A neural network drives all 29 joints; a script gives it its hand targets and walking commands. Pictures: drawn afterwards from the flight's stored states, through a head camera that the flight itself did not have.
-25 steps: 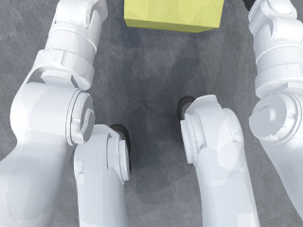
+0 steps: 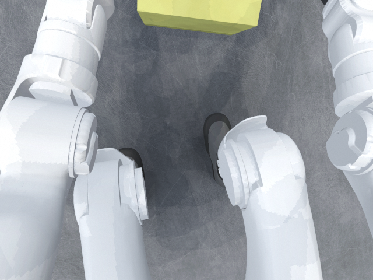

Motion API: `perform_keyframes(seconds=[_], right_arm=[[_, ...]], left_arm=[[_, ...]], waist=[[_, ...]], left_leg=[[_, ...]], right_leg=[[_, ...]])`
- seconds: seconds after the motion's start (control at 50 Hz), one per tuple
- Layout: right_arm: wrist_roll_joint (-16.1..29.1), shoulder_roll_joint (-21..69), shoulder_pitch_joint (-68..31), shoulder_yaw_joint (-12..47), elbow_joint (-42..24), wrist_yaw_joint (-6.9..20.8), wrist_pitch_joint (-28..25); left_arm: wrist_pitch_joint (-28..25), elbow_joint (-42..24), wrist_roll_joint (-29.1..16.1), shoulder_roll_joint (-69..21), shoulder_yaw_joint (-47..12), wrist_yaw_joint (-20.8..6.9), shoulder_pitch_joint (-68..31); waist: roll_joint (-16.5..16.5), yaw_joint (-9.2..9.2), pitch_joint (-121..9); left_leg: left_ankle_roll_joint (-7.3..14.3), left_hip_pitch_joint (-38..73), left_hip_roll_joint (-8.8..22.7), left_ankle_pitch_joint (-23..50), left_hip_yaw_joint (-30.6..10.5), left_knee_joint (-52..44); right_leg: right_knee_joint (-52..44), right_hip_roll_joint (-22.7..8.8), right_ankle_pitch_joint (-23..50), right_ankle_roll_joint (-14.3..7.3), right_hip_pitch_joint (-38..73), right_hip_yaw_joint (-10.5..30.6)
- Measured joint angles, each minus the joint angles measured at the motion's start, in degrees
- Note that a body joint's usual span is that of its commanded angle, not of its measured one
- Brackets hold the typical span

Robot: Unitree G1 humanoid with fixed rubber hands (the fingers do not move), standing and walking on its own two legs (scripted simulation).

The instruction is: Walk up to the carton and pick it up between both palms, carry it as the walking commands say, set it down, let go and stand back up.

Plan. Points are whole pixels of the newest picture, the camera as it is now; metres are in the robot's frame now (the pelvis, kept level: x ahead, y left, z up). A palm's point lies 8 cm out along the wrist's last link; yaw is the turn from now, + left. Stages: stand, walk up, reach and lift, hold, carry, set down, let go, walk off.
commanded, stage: set down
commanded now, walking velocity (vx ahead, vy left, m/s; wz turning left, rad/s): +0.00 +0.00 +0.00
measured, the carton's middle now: out of the picture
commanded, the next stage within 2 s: let go in 1.42 s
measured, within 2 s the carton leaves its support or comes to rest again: neither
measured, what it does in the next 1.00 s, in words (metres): rises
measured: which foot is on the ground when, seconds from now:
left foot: down 0.00-1.00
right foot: down 0.00-1.00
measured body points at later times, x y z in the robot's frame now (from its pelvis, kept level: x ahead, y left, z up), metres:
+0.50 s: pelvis -0.01 +0.00 +0.07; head +0.36 -0.08 +0.30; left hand +0.62 -0.01 -0.06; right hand +0.51 -0.35 -0.06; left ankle +0.10 +0.13 -0.35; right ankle +0.13 -0.13 -0.35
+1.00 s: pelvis -0.01 +0.00 +0.19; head +0.35 -0.08 +0.44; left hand +0.63 -0.01 +0.09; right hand +0.52 -0.35 +0.09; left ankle +0.10 +0.13 -0.35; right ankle +0.13 -0.13 -0.35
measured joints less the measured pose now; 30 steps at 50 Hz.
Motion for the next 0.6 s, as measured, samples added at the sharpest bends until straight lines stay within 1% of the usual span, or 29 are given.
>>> perform_keyframes(seconds=[0.06, 0.12, 0.16, 0.2, 0.22, 0.28, 0.32, 0.34, 0.36, 0.4, 0.44, 0.48, 0.54, 0.56, 0.58, 0.6], right_arm=[[1.05, 0.17, -0.05, 0.68, -1.20, -0.91, 0.13], [0.75, -0.10, -0.86, 0.10, -2.17, -1.65, 1.00], [-0.14, -0.46, -1.39, -0.55, -3.84, -1.93, 2.02], [0.28, -0.73, -1.34, -0.17, -5.85, -2.12, 2.77], [0.43, -0.64, -1.22, -0.04, -6.98, -2.14, 2.89], [-0.17, -0.23, -1.22, -1.05, -8.10, -2.34, 4.13], [0.90, -0.54, -0.77, 0.04, -9.80, -2.65, 5.33], [1.89, -0.68, -0.48, 1.00, -10.69, -2.70, 5.88], [2.62, -0.78, 0.00, 1.74, -12.61, -2.81, 6.61], [3.22, -0.92, 0.24, 2.05, -14.98, -2.96, 7.74], [3.06, -0.57, -0.61, 1.81, -14.73, -3.14, 8.83], [3.21, -0.54, -1.35, 2.07, -16.44, -3.60, 9.81], [3.40, -0.68, -2.45, 3.01, -15.56, -3.57, 10.80], [3.07, -0.52, -2.61, 2.83, -15.91, -3.57, 11.43], [2.65, -0.27, -2.28, 2.23, -18.22, -3.82, 12.09], [2.62, -0.31, -2.07, 2.23, -18.61, -4.03, 12.26]], left_arm=[[0.07, -2.60, 0.32, -0.02, 0.40, 0.26, -0.10], [1.16, -4.84, 0.20, 0.21, 0.33, 1.02, -1.21], [2.24, -6.85, 0.18, 0.32, -0.13, 1.42, -1.85], [3.37, -7.63, -0.64, 0.23, -0.26, 1.81, -2.48], [3.75, -8.06, -0.83, 0.17, -0.25, 1.98, -2.57], [5.06, -7.71, 0.54, -0.11, 1.08, 2.80, -2.70], [5.97, -7.40, 0.94, -0.11, 2.06, 3.17, -2.55], [6.46, -7.90, 0.58, -0.09, 2.23, 3.38, -2.15], [7.06, -9.90, 0.22, -0.21, 2.48, 3.64, -1.31], [7.85, -12.31, 0.08, -0.34, 3.04, 4.22, -0.60], [8.61, -10.68, 1.03, -0.02, 4.88, 4.03, -1.48], [9.18, -11.22, 1.20, 0.34, 6.03, 3.67, -2.16], [9.73, -10.36, 2.98, 0.51, 7.38, 2.98, -2.68], [10.18, -10.70, 3.59, 0.46, 8.11, 2.88, -2.80], [10.64, -12.76, 3.88, 0.56, 8.36, 3.04, -2.56], [10.57, -12.84, 3.69, 0.64, 8.10, 3.16, -2.48]], waist=[[0.18, 0.55, -0.32], [0.45, 0.94, 0.17], [1.10, 1.31, 0.69], [1.61, 1.35, 0.59], [1.74, 1.27, 0.57], [1.64, 0.62, 0.57], [1.53, 0.41, 0.54], [1.41, 0.25, 0.55], [1.32, 0.22, 0.61], [0.86, 0.03, 0.57], [0.29, -0.47, 0.13], [-0.05, -0.71, 0.76], [-0.25, -1.02, 0.00], [-0.39, -1.04, 0.20], [-0.53, -1.03, 1.11], [-0.42, -1.01, 0.71]], left_leg=[[0.10, -0.07, 0.19, 0.25, 0.15, -0.17], [0.58, 0.62, 0.59, 0.49, 0.70, -0.59], [0.99, 1.29, 0.96, 0.63, 0.99, -1.05], [1.43, 1.82, 1.32, 0.77, 1.45, -1.76], [1.65, 2.28, 1.55, 0.77, 1.66, -2.17], [2.00, 4.28, 2.12, 0.64, 2.08, -3.49], [2.14, 5.89, 2.64, 0.44, 2.26, -4.54], [2.22, 6.80, 2.86, 0.37, 2.48, -5.18], [2.29, 7.80, 3.12, 0.37, 2.77, -6.01], [2.34, 9.79, 3.53, 0.57, 3.41, -7.92], [2.31, 11.28, 3.89, 0.86, 3.51, -9.58], [2.22, 13.31, 4.24, 1.18, 3.47, -11.30], [2.25, 15.26, 4.65, 1.87, 3.68, -14.11], [2.23, 16.26, 4.77, 2.11, 3.75, -15.14], [2.11, 17.79, 4.80, 2.39, 3.82, -16.32], [2.11, 18.35, 4.78, 2.74, 3.89, -17.49]], right_leg=[[-0.33, 0.19, 0.36, 0.18, -0.01, 0.12], [-0.89, 0.58, 0.74, 0.67, 0.69, 0.63], [-1.58, 0.90, 1.01, 1.02, 1.45, 0.87], [-2.33, 1.21, 1.24, 1.34, 1.92, 1.28], [-2.75, 1.40, 1.33, 1.49, 2.32, 1.48], [-3.93, 1.82, 1.40, 1.66, 4.02, 1.85], [-4.92, 2.21, 1.45, 1.62, 5.32, 2.00], [-5.40, 2.37, 1.48, 1.57, 6.03, 2.19], [-6.02, 2.57, 1.55, 1.53, 6.79, 2.47], [-7.34, 2.87, 1.78, 1.32, 8.28, 3.09], [-8.74, 3.11, 2.11, 1.07, 9.48, 3.17], [-10.35, 3.32, 2.51, 0.91, 11.35, 3.13], [-12.85, 3.59, 3.18, 0.60, 13.06, 3.34], [-13.74, 3.65, 3.38, 0.51, 13.98, 3.42], [-14.71, 3.61, 3.52, 0.42, 15.46, 3.52], [-15.70, 3.55, 3.73, 0.33, 16.00, 3.61]])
